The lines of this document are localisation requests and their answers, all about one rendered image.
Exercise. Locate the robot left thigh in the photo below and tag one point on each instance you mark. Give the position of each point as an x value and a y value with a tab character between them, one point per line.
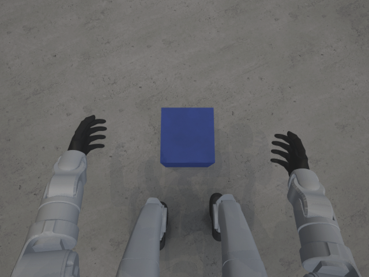
142	254

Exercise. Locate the carton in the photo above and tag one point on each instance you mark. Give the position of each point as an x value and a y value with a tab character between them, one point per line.
187	137

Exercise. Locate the right robot shin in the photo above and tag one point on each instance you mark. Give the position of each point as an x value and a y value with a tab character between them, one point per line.
226	197

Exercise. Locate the right robot forearm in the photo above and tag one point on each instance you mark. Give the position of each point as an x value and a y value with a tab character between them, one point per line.
322	247

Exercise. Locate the right robot hand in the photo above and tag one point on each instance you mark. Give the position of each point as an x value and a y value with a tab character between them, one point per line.
296	156

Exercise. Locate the robot left upper arm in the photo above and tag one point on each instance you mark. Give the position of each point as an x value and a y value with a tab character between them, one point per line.
54	263

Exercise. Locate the left robot hand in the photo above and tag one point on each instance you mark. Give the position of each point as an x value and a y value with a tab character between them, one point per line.
81	139

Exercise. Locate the left robot forearm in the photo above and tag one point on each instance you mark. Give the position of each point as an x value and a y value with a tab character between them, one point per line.
55	227

